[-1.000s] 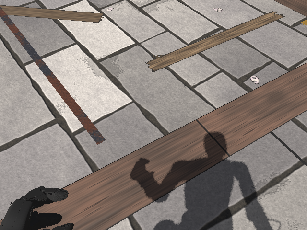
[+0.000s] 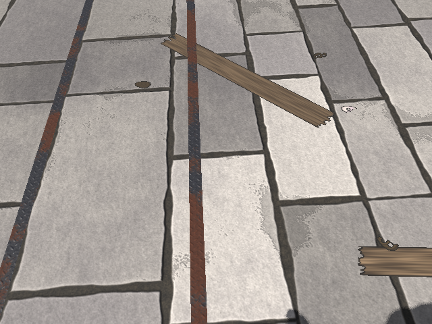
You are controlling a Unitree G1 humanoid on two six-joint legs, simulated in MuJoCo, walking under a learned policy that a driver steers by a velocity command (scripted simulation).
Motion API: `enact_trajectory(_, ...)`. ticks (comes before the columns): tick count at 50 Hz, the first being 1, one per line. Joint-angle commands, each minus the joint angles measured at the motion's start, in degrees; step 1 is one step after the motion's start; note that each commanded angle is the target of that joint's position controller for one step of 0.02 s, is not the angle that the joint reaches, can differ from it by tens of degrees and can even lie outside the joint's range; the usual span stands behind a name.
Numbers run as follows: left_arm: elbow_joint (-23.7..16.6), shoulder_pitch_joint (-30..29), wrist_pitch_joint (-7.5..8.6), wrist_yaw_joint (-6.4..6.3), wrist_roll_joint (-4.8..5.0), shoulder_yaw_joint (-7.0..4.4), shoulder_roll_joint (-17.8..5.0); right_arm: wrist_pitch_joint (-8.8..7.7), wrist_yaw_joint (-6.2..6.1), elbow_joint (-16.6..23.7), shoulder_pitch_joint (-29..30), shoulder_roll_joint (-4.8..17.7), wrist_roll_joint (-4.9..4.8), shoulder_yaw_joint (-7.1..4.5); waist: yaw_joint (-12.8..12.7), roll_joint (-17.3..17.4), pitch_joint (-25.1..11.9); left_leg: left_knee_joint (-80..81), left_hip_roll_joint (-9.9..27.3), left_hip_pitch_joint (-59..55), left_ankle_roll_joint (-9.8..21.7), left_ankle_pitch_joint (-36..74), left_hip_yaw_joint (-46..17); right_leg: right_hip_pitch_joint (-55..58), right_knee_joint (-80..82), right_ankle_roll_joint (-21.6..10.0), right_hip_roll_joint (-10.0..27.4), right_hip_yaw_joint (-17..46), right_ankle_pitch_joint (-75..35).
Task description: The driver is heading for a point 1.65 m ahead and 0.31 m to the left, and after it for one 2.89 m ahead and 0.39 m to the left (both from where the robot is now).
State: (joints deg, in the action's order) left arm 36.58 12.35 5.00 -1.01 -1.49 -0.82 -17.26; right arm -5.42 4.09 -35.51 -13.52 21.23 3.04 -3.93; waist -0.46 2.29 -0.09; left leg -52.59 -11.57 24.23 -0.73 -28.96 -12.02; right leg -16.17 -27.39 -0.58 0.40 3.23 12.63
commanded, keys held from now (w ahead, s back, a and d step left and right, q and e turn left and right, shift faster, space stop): q+shift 0.40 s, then shift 0.02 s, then e+shift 0.58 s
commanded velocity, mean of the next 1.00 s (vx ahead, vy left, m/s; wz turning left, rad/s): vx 0.02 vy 0.00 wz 0.24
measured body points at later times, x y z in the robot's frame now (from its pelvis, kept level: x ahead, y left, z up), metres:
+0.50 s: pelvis +0.04 +0.02 +0.00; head +0.06 +0.04 +0.45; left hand +0.07 +0.35 -0.07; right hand +0.28 -0.18 -0.09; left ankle +0.01 +0.10 -0.74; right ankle +0.09 -0.11 -0.66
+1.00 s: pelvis +0.04 -0.02 +0.01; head +0.06 -0.03 +0.46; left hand +0.08 +0.26 -0.10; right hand +0.28 -0.27 -0.07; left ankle -0.02 +0.14 -0.66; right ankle +0.04 -0.09 -0.74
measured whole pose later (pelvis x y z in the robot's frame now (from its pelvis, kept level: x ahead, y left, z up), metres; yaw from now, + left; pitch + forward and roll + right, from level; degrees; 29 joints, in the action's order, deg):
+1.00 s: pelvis +0.04 -0.02 +0.01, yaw +11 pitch +2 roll +1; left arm 41.5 20.0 6.6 3.6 -2.5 -4.0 -15.6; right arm -1.1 -4.0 -35.6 -7.9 17.9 2.8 -4.3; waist 0.1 0.2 -0.6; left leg -59.7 0.0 27.6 -8.3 -23.6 -5.8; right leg -11.7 -22.5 -5.9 -6.9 7.7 12.0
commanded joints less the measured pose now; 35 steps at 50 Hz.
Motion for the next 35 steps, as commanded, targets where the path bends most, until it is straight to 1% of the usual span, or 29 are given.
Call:
enact_trajectory(1, -6.6, -4.9, 1.66, -1.19, 1.88, -2.6, -5.9, 1.43, -2.2, 1.9, -4.9, 4.9, 1.6, -0.87, 1.6, -7.8, -5.0, -18.6, 9.8, 13.5, -4.2, -3.2, 5.7, 15.1, 9.5, -15.0, 18.0, 11.6, -35.1)
enact_trajectory(2, -7.1, -5.9, 1.69, -1.99, 1.87, -2.19, -4.5, 1.3, -1.74, 3.0, -2.7, 2.0, 2.07, 0.35, 1.0, -7.8, -4.4, -20.3, 10.4, 12.2, -4.6, -0.3, 8.2, 12.5, 9.9, -13.5, 15.7, 7.0, -35.6)
enact_trajectory(3, -7.7, -6.3, 1.69, -2.81, 1.27, -2.52, -5.5, 0.97, -0.6, 3.5, -0.9, 0.0, 1.9, 1.56, 0.6, -6.8, -4.7, -20.2, 10.9, 10.3, -4.9, 2.1, 10.5, 10.5, 11.3, -12.9, 14.1, 3.6, -35.5)
enact_trajectory(5, -7.3, -5.2, 1.61, -4.11, -0.18, -3.84, -9.5, 1.17, 2.0, 4.0, 1.4, -1.9, 0.17, 2.89, -1.2, -5.6, -3.9, -13.7, 13.1, 8.8, -5.3, 6.2, 13.3, 10.0, 12.7, -11.9, 11.8, -2.9, -32.7)
enact_trajectory(6, -6.8, -4.1, 1.44, -4.36, -1.01, -4.58, -11.4, 1.37, 3.15, 4.2, 2.2, -2.0, -0.02, 3.15, -2.1, -5.9, -3.4, -9.7, 14.4, 6.8, -5.4, 7.5, 14.5, 9.4, 12.4, -11.1, 11.3, -5.7, -31.6)
enact_trajectory(8, -5.7, -0.9, 1.22, -4.36, -2.0, -5.61, -13.8, 1.98, 4.84, 4.8, 3.6, -0.5, 0.07, 2.8, -3.5, -6.9, -2.5, -1.9, 15.7, 3.7, -4.7, 6.9, 16.4, 9.6, 11.3, -11.0, 13.4, -7.4, -32.7)
enact_trajectory(10, -5.7, -0.9, 1.31, -3.79, -2.68, -6.51, -15.5, 2.22, 5.33, 4.1, 2.2, 1.7, -0.59, 1.9, -3.2, -8.8, -1.6, 4.1, 15.9, 1.8, -3.2, 7.9, 16.0, 11.1, 10.7, -11.3, 17.1, -6.3, -32.2)
enact_trajectory(12, -5.8, -1.2, 1.46, -3.19, -3.05, -7.05, -16.2, 2.12, 4.81, 3.4, 1.0, 3.0, -0.79, 0.91, -2.8, -9.6, -1.7, 9.8, 15.0, 0.2, -1.1, 9.3, 15.8, 13.9, 8.9, -11.1, 20.2, -5.8, -29.6)
enact_trajectory(14, -5.5, -2.4, 1.51, -2.9, -2.97, -6.78, -15.1, 1.54, 3.92, 2.9, 0.3, 3.4, -1.26, -0.19, -1.4, -8.8, -2.2, 19.2, 12.9, -5.0, 2.4, 16.9, 16.9, 14.0, 3.9, -8.2, 20.8, -8.3, -25.2)
enact_trajectory(15, -5.0, -2.1, 1.59, -2.56, -2.46, -6.33, -13.9, 1.07, 3.24, 2.5, -0.5, 4.6, -1.4, -1.22, -0.2, -7.6, -3.1, 25.3, 11.1, -10.6, 5.1, 25.5, 17.4, 12.0, 0.1, -5.7, 19.6, -9.8, -22.0)
enact_trajectory(16, -4.6, 1.7, 1.55, -1.97, -2.13, -5.43, -10.6, 0.47, 1.63, 2.3, -3.1, 8.8, -1.03, -3.14, 0.2, -1.4, -7.5, 28.4, 13.0, -21.5, 11.0, 48.3, 12.7, 7.2, -10.4, -0.6, 14.1, -14.8, -14.7)
enact_trajectory(17, -9.8, 3.2, 2.23, -2.16, -3.16, -2.69, -2.4, -0.07, 0.03, 2.4, -8.4, 17.5, -0.91, -5.14, -1.6, 11.4, -17.4, 28.3, 29.2, -40.9, 29.2, 77.1, -12.5, -9.1, -26.3, 7.8, 1.9, -17.8, 26.6)
enact_trajectory(18, -10.7, -2.4, 2.99, -1.79, -0.96, -2.08, -3.2, -1.86, -0.06, 0.8, -11.9, 13.6, 1.46, -4.49, 3.3, 2.3, -13.8, 28.5, 32.7, -40.9, 29.3, 69.1, -17.5, -19.6, -29.8, 8.3, -0.5, -2.8, 33.0)
enact_trajectory(19, -11.3, -9.7, 2.56, -2.22, 0.49, -2.41, -4.9, -3.12, -0.04, -1.8, -13.1, 9.4, 1.79, -4.01, 5.9, 2.1, -5.0, 28.4, 29.1, -34.4, 24.0, 63.7, -11.9, -24.1, -35.0, 7.6, 0.8, 0.3, 30.6)
enact_trajectory(20, -10.6, -8.7, 2.31, -2.66, 0.06, -3.51, -8.1, -3.13, -0.07, -1.6, -10.6, 6.4, 0.42, -3.09, 4.0, 3.7, -4.6, 29.2, 27.5, -30.8, 22.3, 61.0, -10.0, -24.3, -39.1, 7.0, 1.5, 0.8, 28.7)
enact_trajectory(21, -8.7, -5.5, 1.89, -2.64, -1.08, -4.11, -10.2, -2.41, -0.05, -0.3, -5.5, 4.7, -1.48, -2.42, 1.3, 4.0, -4.2, 30.0, 27.2, -25.5, 21.5, 60.4, -8.4, -22.7, -40.5, 6.2, 2.5, 2.1, 26.3)
enact_trajectory(22, -7.3, -2.8, 1.12, -2.35, -1.93, -3.51, -9.7, -1.46, -0.13, 1.5, -0.6, 4.6, -2.34, -1.95, -1.5, 2.6, -3.4, 32.1, 26.9, -18.0, 20.1, 57.9, -6.2, -18.5, -39.7, 5.9, 3.7, 2.0, 22.6)
enact_trajectory(23, -5.7, -0.8, 0.25, -1.93, -2.24, -3.23, -9.8, -0.67, -0.46, 3.0, 2.2, 4.6, -2.17, -1.63, -2.5, 1.4, -3.6, 33.7, 26.0, -12.8, 18.8, 53.9, -4.3, -14.6, -38.7, 6.0, 3.8, 1.4, 18.0)
enact_trajectory(24, -1.6, 0.7, -4.33, -0.73, 1.96, -3.61, -8.4, 4.69, -2.32, 1.6, 4.6, 4.6, -4.31, -1.62, -2.0, -5.2, -3.9, 31.3, 22.2, -15.5, 15.5, 66.5, -0.1, -13.0, -35.5, 4.8, 2.1, -5.0, 8.5)
enact_trajectory(25, -0.9, 3.4, -6.57, 0.06, 2.3, -2.04, -5.0, 6.74, -3.13, 1.4, 3.0, 3.9, -4.19, -0.74, -2.0, -2.4, -5.5, 30.5, 21.5, -13.8, 14.3, 70.3, 2.6, -8.7, -33.5, 4.3, 1.7, -5.5, 6.1)
enact_trajectory(26, 0.6, 5.7, -7.59, 0.78, 2.1, -1.15, -3.1, 7.07, -3.48, 1.5, 3.6, 1.5, -3.88, 0.36, -2.0, -0.6, -7.0, 31.0, 21.7, -11.1, 13.3, 70.7, 4.6, -3.0, -32.5, 3.0, 2.1, -5.1, 2.2)
enact_trajectory(27, 1.4, 6.5, -8.26, 1.29, 2.18, -0.54, -1.7, 6.85, -3.74, 1.4, 4.6, -0.7, -3.58, 1.53, -2.2, 1.2, -7.7, 31.5, 21.2, -8.4, 12.0, 67.4, 6.6, 1.9, -29.9, 2.1, 2.4, -4.8, 0.4)
enact_trajectory(28, 2.3, 6.8, -8.63, 1.67, 2.23, -0.29, -1.3, 6.49, -3.88, 1.1, 5.7, -2.0, -3.16, 2.32, -2.0, 3.0, -7.5, 32.1, 21.0, -6.1, 11.0, 62.7, 8.0, 5.6, -27.8, 1.3, 2.2, -4.9, -1.1)
enact_trajectory(29, 2.6, 6.0, -8.77, 1.63, 2.3, -0.49, -1.9, 6.1, -4.19, 1.0, 6.1, -2.0, -2.64, 2.54, -1.4, 4.6, -6.3, 32.1, 21.3, -4.8, 10.5, 57.7, 8.6, 7.0, -26.0, 0.6, 1.7, -4.4, -1.6)
enact_trajectory(30, 2.3, 4.3, -8.89, 1.47, 2.14, -0.94, -3.3, 6.1, -4.6, 0.9, 6.2, -0.6, -2.21, 2.25, -0.4, 5.7, -4.8, 31.5, 22.1, -4.5, 10.6, 53.7, 8.1, 6.7, -25.0, 0.2, 0.9, -4.3, -0.1)
enact_trajectory(32, 1.6, 2.4, -8.95, 1.2, 1.55, -1.85, -5.7, 7.1, -5.38, 0.1, 4.9, 2.6, -2.07, 1.15, 1.2, 6.1, -2.6, 28.5, 24.3, -7.6, 11.9, 50.9, 6.0, 2.6, -24.1, -0.8, -0.2, -4.9, 6.4)
enact_trajectory(33, 1.5, 2.6, -8.83, 1.15, 1.46, -1.95, -5.8, 7.7, -5.77, -0.3, 4.2, 3.3, -2.2, 0.75, 1.7, 5.7, -2.2, 26.9, 25.4, -9.6, 12.6, 51.2, 5.0, 0.8, -23.5, -1.3, -0.3, -5.2, 9.2)
enact_trajectory(34, 0.8, 1.8, -8.66, 1.17, 1.88, -1.65, -4.5, 8.64, -5.99, -1.4, 2.5, 3.6, -2.56, 0.5, 2.1, 5.9, -0.4, 26.2, 24.6, -13.0, 12.3, 47.5, 5.0, -2.3, -16.8, -1.3, -1.2, -6.3, 14.6)
enact_trajectory(35, 0.6, 5.1, -3.78, 3.07, -2.17, -0.46, -2.5, 5.5, -4.77, -0.1, 2.7, 9.7, -0.74, -2.09, 2.8, -5.3, 5.7, 28.5, 31.8, -12.0, 16.4, 30.3, -0.8, -6.9, -13.4, 0.1, 2.8, -3.9, 7.8)
Keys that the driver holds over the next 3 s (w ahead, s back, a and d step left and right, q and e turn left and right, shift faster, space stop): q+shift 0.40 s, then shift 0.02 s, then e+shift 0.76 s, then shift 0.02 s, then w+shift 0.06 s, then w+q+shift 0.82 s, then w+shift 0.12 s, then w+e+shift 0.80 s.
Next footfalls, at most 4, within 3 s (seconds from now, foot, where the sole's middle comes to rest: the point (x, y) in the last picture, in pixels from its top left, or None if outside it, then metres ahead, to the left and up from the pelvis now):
0.30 left None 0.05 0.11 -0.77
0.72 right None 0.08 -0.08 -0.78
1.34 left None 0.03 0.12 -0.77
1.86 right None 0.41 -0.15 -0.88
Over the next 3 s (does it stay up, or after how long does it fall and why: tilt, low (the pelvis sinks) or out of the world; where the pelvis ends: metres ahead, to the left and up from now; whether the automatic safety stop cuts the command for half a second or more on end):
stays up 1.22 0.29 -0.11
